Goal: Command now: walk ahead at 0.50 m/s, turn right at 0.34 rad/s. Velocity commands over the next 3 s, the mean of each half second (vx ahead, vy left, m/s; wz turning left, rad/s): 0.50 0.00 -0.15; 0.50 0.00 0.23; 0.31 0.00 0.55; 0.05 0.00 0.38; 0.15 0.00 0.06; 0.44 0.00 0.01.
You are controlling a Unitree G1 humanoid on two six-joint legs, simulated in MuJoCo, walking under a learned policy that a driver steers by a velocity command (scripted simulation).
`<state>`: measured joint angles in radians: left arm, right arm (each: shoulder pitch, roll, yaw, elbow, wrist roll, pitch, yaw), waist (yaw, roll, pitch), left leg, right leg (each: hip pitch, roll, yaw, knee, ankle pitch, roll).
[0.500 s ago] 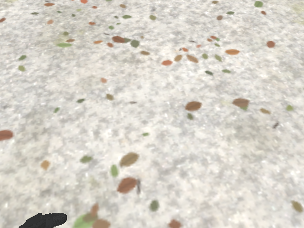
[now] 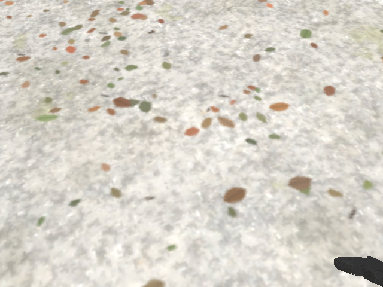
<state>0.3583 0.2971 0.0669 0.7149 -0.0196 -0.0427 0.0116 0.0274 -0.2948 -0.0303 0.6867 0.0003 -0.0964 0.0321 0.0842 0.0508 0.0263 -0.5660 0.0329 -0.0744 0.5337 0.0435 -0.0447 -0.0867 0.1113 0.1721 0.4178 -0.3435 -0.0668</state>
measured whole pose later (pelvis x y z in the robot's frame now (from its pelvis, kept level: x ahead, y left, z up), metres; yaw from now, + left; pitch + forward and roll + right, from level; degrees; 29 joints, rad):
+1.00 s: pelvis +0.55 -0.03 +0.00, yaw +7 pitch +1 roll -3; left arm 0.32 0.28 0.06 0.86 0.00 -0.09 0.00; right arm 0.13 -0.28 -0.04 0.72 0.02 -0.04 0.04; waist 0.07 0.05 0.02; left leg -0.66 0.09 -0.02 0.66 0.05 0.02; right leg 0.08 0.05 -0.19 0.20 -0.30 -0.03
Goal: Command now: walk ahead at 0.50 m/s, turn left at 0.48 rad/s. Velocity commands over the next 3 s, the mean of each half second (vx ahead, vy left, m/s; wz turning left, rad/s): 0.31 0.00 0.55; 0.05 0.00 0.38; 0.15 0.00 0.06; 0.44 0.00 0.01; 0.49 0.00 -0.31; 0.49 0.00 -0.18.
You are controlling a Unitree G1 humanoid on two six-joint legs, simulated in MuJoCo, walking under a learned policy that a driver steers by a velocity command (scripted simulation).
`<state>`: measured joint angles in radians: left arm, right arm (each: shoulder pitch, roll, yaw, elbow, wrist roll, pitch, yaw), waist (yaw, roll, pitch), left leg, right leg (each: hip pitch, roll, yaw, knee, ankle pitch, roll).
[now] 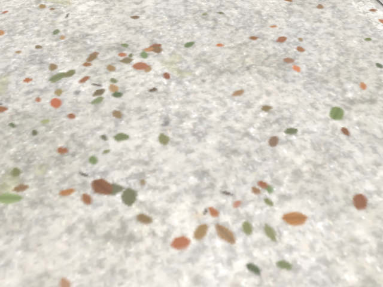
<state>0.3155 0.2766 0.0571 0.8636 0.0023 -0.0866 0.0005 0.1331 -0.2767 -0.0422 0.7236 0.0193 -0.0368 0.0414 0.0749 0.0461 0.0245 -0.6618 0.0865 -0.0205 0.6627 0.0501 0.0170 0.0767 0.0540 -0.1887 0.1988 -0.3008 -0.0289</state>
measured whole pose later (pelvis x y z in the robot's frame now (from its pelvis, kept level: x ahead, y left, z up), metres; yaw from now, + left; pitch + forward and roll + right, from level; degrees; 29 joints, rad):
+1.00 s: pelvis +0.30 +0.05 +0.00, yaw +29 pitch +0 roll -1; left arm 0.16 0.28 0.04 0.80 0.01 0.00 0.01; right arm 0.21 -0.26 -0.04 0.68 -0.02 0.06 -0.01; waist 0.03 -0.02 0.04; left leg -0.25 -0.01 -0.04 0.54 -0.28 0.01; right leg -0.32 -0.03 -0.01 0.52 -0.25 0.03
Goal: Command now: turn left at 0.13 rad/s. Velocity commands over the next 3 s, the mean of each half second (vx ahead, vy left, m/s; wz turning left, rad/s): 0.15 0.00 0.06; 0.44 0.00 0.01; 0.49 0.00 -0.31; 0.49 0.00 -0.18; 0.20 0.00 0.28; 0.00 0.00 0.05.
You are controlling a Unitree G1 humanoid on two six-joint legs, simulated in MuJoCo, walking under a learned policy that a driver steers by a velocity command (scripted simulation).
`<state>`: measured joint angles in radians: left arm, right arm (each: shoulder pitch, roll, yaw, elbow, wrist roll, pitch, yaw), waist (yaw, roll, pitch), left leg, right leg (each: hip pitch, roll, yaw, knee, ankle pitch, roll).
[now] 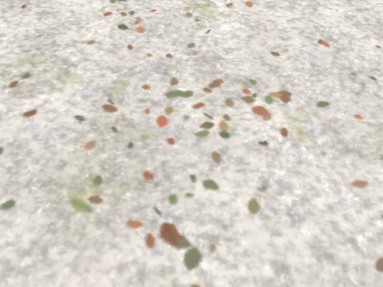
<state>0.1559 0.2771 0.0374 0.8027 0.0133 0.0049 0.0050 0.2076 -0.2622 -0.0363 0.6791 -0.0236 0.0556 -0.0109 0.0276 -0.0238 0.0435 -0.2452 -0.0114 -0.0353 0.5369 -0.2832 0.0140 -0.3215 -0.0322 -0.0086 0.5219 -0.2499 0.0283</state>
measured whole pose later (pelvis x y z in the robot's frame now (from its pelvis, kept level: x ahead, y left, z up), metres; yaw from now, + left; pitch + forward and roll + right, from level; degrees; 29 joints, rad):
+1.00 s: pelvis +0.35 -0.01 -0.02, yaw -1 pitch +2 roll +0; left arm 0.41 0.28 0.03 0.99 -0.01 -0.05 0.00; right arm 0.02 -0.25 -0.04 0.68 0.01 -0.09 0.04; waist 0.06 0.00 0.06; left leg -0.50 -0.03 0.06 0.57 -0.11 0.07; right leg -0.03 0.01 0.04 0.81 -0.52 -0.03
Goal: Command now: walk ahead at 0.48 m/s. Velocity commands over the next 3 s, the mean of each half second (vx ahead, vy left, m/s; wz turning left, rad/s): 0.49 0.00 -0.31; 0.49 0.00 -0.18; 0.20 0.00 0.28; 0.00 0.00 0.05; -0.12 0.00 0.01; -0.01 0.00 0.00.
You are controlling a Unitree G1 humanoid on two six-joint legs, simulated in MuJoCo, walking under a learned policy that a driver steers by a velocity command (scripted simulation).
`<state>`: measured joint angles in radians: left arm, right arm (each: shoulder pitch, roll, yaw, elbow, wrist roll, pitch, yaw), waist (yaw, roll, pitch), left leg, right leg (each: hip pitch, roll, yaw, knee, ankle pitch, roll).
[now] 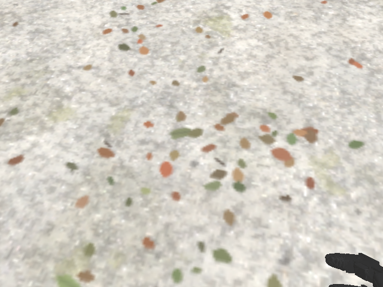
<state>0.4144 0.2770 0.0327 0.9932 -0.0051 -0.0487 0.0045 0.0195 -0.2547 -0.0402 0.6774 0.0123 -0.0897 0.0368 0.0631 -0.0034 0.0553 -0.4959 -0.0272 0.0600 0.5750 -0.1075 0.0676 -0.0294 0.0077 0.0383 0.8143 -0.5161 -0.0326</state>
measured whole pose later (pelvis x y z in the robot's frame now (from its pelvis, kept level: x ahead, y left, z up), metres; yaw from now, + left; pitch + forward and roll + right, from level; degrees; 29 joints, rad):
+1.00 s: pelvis +0.58 -0.10 +0.01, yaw -15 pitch +2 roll -2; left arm 0.34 0.29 0.07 0.83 0.00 -0.05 0.01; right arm 0.09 -0.27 -0.03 0.77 0.01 -0.10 0.05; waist 0.05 0.03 0.01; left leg -0.55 0.02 0.01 0.51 0.01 0.06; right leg 0.08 0.07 0.00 0.28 -0.40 -0.04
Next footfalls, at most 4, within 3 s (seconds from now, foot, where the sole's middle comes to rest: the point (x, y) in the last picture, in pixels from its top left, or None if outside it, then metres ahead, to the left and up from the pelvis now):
0.50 right None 0.44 -0.17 -0.75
1.02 left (226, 192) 0.80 -0.05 -0.75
1.50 right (287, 186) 0.84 -0.29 -0.75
2.56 right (275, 237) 0.63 -0.22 -0.75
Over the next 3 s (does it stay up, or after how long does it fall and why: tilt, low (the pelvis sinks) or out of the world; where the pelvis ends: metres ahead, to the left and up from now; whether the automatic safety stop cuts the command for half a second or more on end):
stays up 0.65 -0.11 0.02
